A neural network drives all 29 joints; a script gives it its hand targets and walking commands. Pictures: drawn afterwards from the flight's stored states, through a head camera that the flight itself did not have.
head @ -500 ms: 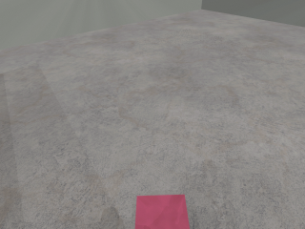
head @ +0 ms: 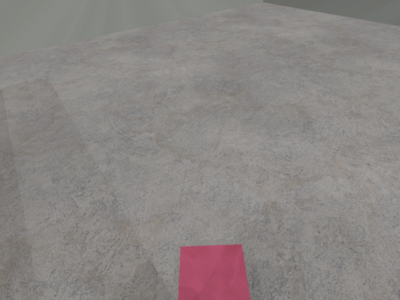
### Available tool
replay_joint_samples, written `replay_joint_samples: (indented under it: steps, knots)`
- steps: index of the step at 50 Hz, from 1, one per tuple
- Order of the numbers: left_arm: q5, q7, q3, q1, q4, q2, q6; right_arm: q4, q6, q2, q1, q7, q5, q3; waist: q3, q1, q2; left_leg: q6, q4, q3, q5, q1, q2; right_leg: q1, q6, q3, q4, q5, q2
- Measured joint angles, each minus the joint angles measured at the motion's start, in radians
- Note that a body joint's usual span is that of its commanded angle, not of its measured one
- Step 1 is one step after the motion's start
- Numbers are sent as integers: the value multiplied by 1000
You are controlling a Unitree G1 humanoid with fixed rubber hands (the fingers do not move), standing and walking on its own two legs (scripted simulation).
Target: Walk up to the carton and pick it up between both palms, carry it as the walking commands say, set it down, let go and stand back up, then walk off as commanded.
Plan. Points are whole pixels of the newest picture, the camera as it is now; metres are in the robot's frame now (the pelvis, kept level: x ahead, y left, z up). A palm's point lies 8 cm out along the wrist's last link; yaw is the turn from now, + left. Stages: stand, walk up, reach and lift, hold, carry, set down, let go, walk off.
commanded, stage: stand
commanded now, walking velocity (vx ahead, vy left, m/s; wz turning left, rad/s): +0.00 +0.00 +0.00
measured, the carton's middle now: (213, 286) +0.43 +0.00 -0.68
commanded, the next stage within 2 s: walk off in 0.34 s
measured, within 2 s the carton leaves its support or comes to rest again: neither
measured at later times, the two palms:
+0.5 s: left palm out of the picture -0.04 +0.21 -0.14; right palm out of the picture -0.07 -0.20 -0.15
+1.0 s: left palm out of the picture -0.04 +0.28 -0.15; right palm out of the picture -0.10 -0.22 -0.14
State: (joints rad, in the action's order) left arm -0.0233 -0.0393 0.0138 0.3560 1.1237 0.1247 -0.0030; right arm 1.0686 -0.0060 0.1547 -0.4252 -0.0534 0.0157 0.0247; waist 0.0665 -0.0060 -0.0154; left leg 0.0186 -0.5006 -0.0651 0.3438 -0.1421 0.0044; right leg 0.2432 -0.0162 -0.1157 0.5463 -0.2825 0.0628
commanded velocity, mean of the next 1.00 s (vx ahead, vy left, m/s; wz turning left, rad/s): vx -0.12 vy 0.00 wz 0.00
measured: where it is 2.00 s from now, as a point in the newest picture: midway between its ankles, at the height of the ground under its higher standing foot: outside the picture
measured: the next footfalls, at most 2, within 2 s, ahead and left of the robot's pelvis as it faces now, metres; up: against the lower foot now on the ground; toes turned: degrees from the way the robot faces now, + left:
right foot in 1.42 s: -0.27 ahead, -0.05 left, +0.00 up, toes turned -8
left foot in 1.84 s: -0.36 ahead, +0.21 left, +0.00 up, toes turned +0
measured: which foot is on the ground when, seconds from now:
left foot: down 0.00-1.00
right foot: down 0.00-0.96, up 0.98-1.00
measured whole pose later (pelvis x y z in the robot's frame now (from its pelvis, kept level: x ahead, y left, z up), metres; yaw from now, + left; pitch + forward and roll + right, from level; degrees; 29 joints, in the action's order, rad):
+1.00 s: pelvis -0.10 +0.04 -0.01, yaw +0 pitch -1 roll +0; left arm -0.03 -0.07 -0.05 0.17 1.03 0.19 -0.08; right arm 0.98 0.04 0.20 -0.33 -0.05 0.02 -0.04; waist -0.02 0.00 0.03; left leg 0.06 -0.65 -0.09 0.28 -0.33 0.03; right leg 0.44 0.04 -0.14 0.65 -0.26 0.02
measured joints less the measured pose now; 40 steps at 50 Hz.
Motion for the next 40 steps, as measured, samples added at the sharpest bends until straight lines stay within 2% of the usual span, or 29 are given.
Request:
replay_joint_samples:
  steps: [28,40]
  knots:
    - [4,0,4,-34,28,-7,-5,31,5,-15,9,1,2,-5,-43,-2,0,12,26,-12,-46,-2,12,2,16,-12,-31,51,-14]
    - [3,-11,-20,-101,-28,17,-22,-31,38,19,68,-9,0,-45,-83,3,3,18,-94,-15,-32,-115,11,100,27,-6,56,54,-16]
